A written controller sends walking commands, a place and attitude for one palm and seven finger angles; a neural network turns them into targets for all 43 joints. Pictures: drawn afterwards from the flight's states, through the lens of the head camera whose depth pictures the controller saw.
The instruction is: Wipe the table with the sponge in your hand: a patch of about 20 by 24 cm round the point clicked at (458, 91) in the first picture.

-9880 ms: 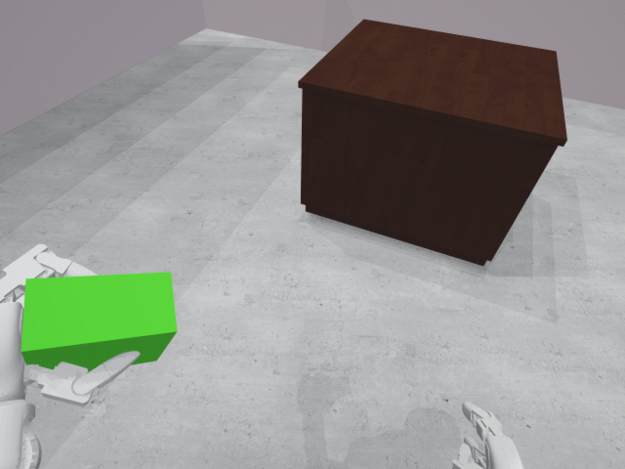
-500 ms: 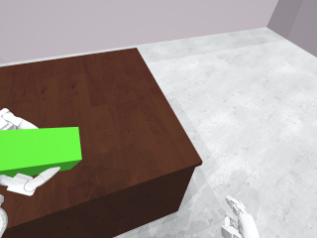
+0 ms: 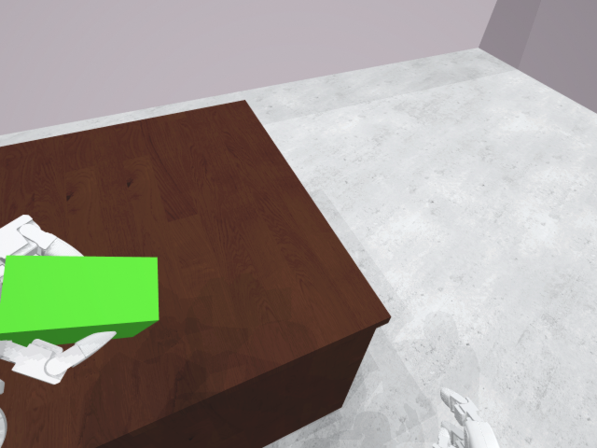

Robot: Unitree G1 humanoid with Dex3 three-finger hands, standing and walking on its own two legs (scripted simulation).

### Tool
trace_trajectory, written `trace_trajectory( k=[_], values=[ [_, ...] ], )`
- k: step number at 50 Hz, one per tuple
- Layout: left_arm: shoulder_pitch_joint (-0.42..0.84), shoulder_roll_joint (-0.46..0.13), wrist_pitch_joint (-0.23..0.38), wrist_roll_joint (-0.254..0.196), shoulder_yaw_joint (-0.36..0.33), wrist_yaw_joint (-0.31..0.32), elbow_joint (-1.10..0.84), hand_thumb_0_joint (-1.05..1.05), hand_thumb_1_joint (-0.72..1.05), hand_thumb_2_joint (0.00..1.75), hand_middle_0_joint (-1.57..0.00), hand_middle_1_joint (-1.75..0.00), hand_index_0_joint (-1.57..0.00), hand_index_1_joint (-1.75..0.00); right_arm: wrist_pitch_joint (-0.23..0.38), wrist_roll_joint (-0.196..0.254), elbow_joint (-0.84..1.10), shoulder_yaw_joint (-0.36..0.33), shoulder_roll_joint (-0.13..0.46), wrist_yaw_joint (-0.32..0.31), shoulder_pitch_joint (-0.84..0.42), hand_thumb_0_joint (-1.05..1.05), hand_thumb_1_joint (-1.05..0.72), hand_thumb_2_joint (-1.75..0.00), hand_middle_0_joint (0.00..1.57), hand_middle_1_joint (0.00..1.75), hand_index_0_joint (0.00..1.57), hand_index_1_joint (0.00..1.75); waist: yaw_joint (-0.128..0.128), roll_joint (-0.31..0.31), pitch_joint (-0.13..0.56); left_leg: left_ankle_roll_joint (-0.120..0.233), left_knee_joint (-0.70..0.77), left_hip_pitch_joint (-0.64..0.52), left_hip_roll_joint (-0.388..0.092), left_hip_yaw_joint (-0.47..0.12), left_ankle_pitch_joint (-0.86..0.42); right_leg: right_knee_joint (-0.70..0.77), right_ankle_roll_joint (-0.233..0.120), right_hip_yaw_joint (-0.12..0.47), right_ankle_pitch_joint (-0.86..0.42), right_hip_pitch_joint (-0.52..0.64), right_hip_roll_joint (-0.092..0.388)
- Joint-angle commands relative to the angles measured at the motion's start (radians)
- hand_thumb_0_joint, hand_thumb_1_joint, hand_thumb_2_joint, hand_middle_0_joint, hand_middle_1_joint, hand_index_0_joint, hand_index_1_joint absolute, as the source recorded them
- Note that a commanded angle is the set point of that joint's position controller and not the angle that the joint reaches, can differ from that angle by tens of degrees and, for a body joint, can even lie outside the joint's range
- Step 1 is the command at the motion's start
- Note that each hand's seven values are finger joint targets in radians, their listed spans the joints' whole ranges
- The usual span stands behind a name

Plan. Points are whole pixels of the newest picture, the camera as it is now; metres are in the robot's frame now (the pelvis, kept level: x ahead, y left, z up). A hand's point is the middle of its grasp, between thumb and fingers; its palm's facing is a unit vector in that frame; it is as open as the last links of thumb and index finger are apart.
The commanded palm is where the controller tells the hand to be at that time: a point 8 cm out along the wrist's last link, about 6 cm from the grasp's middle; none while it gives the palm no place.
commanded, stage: come to a stop and stand still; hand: left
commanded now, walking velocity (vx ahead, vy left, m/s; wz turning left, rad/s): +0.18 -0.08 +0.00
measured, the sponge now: (102, 302) +0.23 +0.21 +0.16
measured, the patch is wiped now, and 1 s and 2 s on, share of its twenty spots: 0.00 0.00 0.00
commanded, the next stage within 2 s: look again from close up in 1.52 s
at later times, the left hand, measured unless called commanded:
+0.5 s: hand (9, 235) +0.25 +0.28 +0.22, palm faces +0.50 -0.75 -0.44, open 9.8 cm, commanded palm +0.17 +0.27 +0.18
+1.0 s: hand (21, 312) +0.20 +0.27 +0.17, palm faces +0.42 -0.82 -0.38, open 9.8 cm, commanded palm +0.15 +0.29 +0.18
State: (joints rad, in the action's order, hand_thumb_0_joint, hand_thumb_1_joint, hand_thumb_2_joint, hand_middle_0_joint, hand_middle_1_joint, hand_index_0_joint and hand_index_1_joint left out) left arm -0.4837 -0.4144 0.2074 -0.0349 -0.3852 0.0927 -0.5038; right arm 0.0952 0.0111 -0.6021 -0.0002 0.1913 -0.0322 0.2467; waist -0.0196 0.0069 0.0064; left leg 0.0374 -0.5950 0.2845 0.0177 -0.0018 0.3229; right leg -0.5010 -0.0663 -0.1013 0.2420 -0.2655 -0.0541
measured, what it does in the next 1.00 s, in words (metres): stands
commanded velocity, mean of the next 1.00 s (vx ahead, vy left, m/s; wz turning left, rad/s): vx -0.01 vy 0.00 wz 0.00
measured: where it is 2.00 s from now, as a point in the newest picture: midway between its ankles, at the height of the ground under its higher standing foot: outside the picture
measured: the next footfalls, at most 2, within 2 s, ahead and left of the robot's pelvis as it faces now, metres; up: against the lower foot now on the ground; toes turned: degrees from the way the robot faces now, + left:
none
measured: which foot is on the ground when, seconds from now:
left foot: down 0.00-1.00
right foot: down 0.00-1.00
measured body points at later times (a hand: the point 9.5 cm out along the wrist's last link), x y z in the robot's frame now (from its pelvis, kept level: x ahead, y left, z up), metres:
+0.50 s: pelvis +0.01 -0.01 +0.00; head +0.03 +0.00 +0.45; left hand +0.22 +0.32 +0.24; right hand +0.17 -0.23 -0.08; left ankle -0.01 +0.09 -0.73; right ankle +0.01 -0.08 -0.73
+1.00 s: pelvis +0.00 +0.01 +0.01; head +0.03 +0.02 +0.45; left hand +0.18 +0.31 +0.19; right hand +0.19 -0.23 -0.07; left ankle -0.01 +0.09 -0.73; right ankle +0.01 -0.08 -0.73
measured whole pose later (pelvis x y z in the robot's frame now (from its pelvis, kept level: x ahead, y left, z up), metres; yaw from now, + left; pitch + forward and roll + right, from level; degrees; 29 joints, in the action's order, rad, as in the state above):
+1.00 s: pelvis +0.00 +0.01 +0.01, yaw +2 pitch +1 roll +0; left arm -0.42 -0.43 0.28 -0.09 -0.37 0.12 -0.42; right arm 0.16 0.04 -0.60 -0.02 0.24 0.00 0.20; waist 0.04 -0.04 -0.05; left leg 0.04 -0.48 0.25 0.07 -0.03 0.25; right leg -0.48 -0.05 -0.11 0.24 -0.27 -0.01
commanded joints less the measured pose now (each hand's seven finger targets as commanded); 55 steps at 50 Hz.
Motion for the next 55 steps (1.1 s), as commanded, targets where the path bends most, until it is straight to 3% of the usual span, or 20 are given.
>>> trace_trajectory(
  k=[1,3,6,9,11,15,16,17,18,19,22,25,26,30,31,32,36,42,45,55],
  values=[
    [0.083,-0.124,0.029,-0.034,-0.097,0.033,-0.141,0.0,0.1,1.3,-1.2,-1.6,-1.2,-1.6,0.045,0.009,0.14,-0.061,0.139,-0.016,-0.076,0.0,-0.9,-0.9,0.2,0.3,0.2,0.3,-0.012,-0.106,0.081,-0.01,-0.024,0.025,-0.018,-0.008,0.017,0.191,-0.132,0.392,0.05,0.026,0.284],
    [0.135,-0.122,0.031,-0.022,-0.074,0.04,-0.157,0.0,0.1,1.3,-1.2,-1.6,-1.2,-1.6,0.047,-0.002,0.139,-0.043,0.134,-0.024,-0.111,0.0,-0.9,-0.9,0.2,0.3,0.2,0.3,-0.002,-0.032,0.045,0.001,0.119,-0.045,-0.037,-0.034,-0.082,0.131,-0.068,0.275,-0.012,-0.003,0.211],
    [0.184,-0.142,0.046,0.0,-0.058,0.042,-0.222,0.0,0.1,1.3,-1.2,-1.6,-1.2,-1.6,0.055,-0.007,0.145,-0.033,0.131,-0.027,-0.156,0.0,-0.9,-0.9,0.2,0.3,0.2,0.3,0.019,0.184,0.082,-0.007,0.236,-0.087,-0.158,-0.187,-0.476,-0.024,0.027,0.112,-0.195,0.074,0.083],
    [0.129,-0.135,0.044,0.002,-0.069,0.041,-0.218,0.0,0.1,1.3,-1.2,-1.6,-1.2,-1.6,0.05,-0.009,0.161,-0.042,0.133,-0.019,-0.128,0.0,-0.9,-0.9,0.2,0.3,0.2,0.3,0.026,0.099,0.133,-0.034,0.155,-0.074,-0.138,-0.13,-0.62,0.034,0.017,0.102,-0.293,0.191,0.093],
    [0.064,-0.133,0.038,-0.014,-0.085,0.039,-0.209,0.0,0.1,1.3,-1.2,-1.6,-1.2,-1.6,0.048,0.001,0.165,-0.049,0.139,-0.013,-0.121,0.0,-0.9,-0.9,0.2,0.3,0.2,0.3,0.019,0.07,0.163,-0.055,0.124,-0.048,-0.1,-0.1,-0.58,0.045,-0.009,0.131,-0.407,0.249,0.117],
    [0.015,-0.119,0.03,-0.033,-0.092,0.043,-0.185,0.0,0.1,1.3,-1.2,-1.6,-1.2,-1.6,0.032,0.003,0.173,-0.049,0.141,-0.014,-0.113,0.0,-0.9,-0.9,0.2,0.3,0.2,0.3,0.016,0.057,0.155,-0.054,0.143,-0.043,-0.089,-0.096,-0.453,0.072,-0.014,0.16,-0.39,0.225,0.141],
    [0.919,-0.84,0.157,-0.005,-0.373,0.043,-0.365,0.0,0.1,1.3,-1.2,-1.6,-1.2,-1.6,0.035,0.057,0.183,0.062,0.208,-0.069,0.084,0.0,-0.9,-0.9,0.2,0.3,0.2,0.3,-0.042,0.279,0.021,-0.006,0.245,0.028,-0.093,-0.129,-0.27,-0.02,0.096,0.045,0.078,0.255,0.014],
    [0.625,-0.356,0.104,0.003,-0.327,0.027,-0.023,0.0,0.1,1.3,-1.2,-1.6,-1.2,-1.6,0.058,0.03,0.186,-0.01,0.076,-0.057,-0.031,0.0,-0.9,-0.9,0.2,0.3,0.2,0.3,0.021,0.127,0.045,-0.006,0.205,0.026,-0.152,-0.143,-0.184,0.001,0.051,0.075,0.154,0.019,0.084],
    [0.455,-0.317,0.082,-0.017,-0.248,0.021,0.121,0.0,0.1,1.3,-1.2,-1.6,-1.2,-1.6,0.067,-0.001,0.158,-0.007,0.153,-0.026,-0.068,0.0,-0.9,-0.9,0.2,0.3,0.2,0.3,0.026,0.108,-0.019,-0.015,0.204,-0.029,-0.1,-0.088,-0.16,0.033,0.03,0.083,0.081,-0.019,0.077],
    [0.413,-0.333,0.086,-0.02,-0.245,0.01,0.096,0.0,0.1,1.3,-1.2,-1.6,-1.2,-1.6,0.071,-0.006,0.156,-0.019,0.166,-0.009,-0.057,0.0,-0.9,-0.9,0.2,0.3,0.2,0.3,0.028,0.083,0.025,-0.016,0.196,-0.019,-0.099,-0.087,-0.097,0.048,0.021,0.119,0.059,-0.009,0.092],
    [0.238,-0.197,0.097,-0.037,-0.097,-0.018,0.001,0.0,0.1,1.3,-1.2,-1.6,-1.2,-1.6,0.096,0.002,0.178,-0.028,0.177,0.032,-0.037,0.0,-0.9,-0.9,0.2,0.3,0.2,0.3,0.045,0.026,0.067,0.007,0.165,-0.019,-0.081,-0.074,-0.119,0.073,0.019,0.17,-0.053,0.02,0.121],
    [0.111,-0.175,0.111,-0.058,-0.076,-0.002,-0.047,0.0,0.1,1.3,-1.2,-1.6,-1.2,-1.6,0.126,0.019,0.176,-0.034,0.177,0.059,-0.038,0.0,-0.9,-0.9,0.2,0.3,0.2,0.3,0.068,-0.068,0.112,0.004,0.122,-0.024,-0.059,-0.064,-0.232,0.087,0.018,0.212,-0.22,0.088,0.167],
    [0.13,-0.211,0.111,-0.06,-0.104,0.01,-0.066,0.0,0.1,1.3,-1.2,-1.6,-1.2,-1.6,0.13,0.022,0.159,-0.035,0.19,0.063,-0.066,0.0,-0.9,-0.9,0.2,0.3,0.2,0.3,0.061,-0.007,0.148,0.001,0.133,-0.063,-0.061,-0.072,-0.239,0.071,0.014,0.229,-0.219,0.087,0.16],
    [0.144,-0.304,0.145,-0.059,-0.209,0.039,-0.103,0.0,0.1,1.3,-1.2,-1.6,-1.2,-1.6,0.136,0.013,0.161,-0.04,0.185,0.04,-0.05,0.0,-0.9,-0.9,0.2,0.3,0.2,0.3,0.062,-0.062,0.155,-0.012,0.111,0.016,-0.043,-0.087,-0.272,0.069,0.016,0.214,-0.356,0.184,0.2],
    [0.184,-0.368,0.145,-0.054,-0.252,0.048,-0.131,0.0,0.1,1.3,-1.2,-1.6,-1.2,-1.6,0.131,0.012,0.147,-0.044,0.202,0.037,-0.071,0.0,-0.9,-0.9,0.2,0.3,0.2,0.3,0.053,-0.003,0.175,-0.01,0.11,-0.011,-0.045,-0.097,-0.256,0.066,0.009,0.24,-0.325,0.167,0.201],
    [0.158,-0.311,0.152,-0.058,-0.219,0.044,-0.122,0.0,0.1,1.3,-1.2,-1.6,-1.2,-1.6,0.129,0.01,0.147,-0.043,0.176,0.03,-0.047,0.0,-0.9,-0.9,0.2,0.3,0.2,0.3,0.051,-0.002,0.172,-0.012,0.11,0.013,-0.047,-0.094,-0.293,0.056,0.011,0.202,-0.383,0.209,0.207],
    [0.124,-0.32,0.154,-0.064,-0.211,0.057,-0.17,0.0,0.1,1.3,-1.2,-1.6,-1.2,-1.6,0.138,0.017,0.143,-0.048,0.196,0.035,-0.061,0.0,-0.9,-0.9,0.2,0.3,0.2,0.3,0.055,0.078,0.212,-0.012,0.097,-0.039,-0.041,-0.105,-0.339,0.038,0.007,0.213,-0.404,0.2,0.208],
    [0.064,-0.194,0.148,-0.065,-0.114,0.055,-0.133,0.0,0.1,1.3,-1.2,-1.6,-1.2,-1.6,0.135,0.025,0.128,-0.063,0.191,0.037,-0.034,0.0,-0.9,-0.9,0.2,0.3,0.2,0.3,0.056,0.037,0.159,-0.031,0.136,-0.071,-0.061,-0.118,-0.415,0.041,0.026,0.141,-0.358,0.151,0.184],
    [0.1,-0.195,0.138,-0.066,-0.106,0.053,-0.106,0.0,0.1,1.3,-1.2,-1.6,-1.2,-1.6,0.124,0.029,0.138,-0.067,0.192,0.034,-0.057,0.0,-0.9,-0.9,0.2,0.3,0.2,0.3,0.056,-0.003,0.125,-0.037,0.161,-0.057,-0.065,-0.13,-0.368,0.059,0.032,0.132,-0.298,0.134,0.182],
    [0.173,-0.196,0.125,-0.075,-0.076,0.038,-0.145,0.0,0.1,1.3,-1.2,-1.6,-1.2,-1.6,0.108,0.031,0.163,-0.053,0.176,0.036,-0.093,0.0,-0.9,-0.9,0.2,0.3,0.2,0.3,0.054,0.046,0.095,-0.036,0.215,-0.02,-0.077,-0.177,-0.196,0.087,0.034,0.137,-0.135,0.104,0.172]
  ],
)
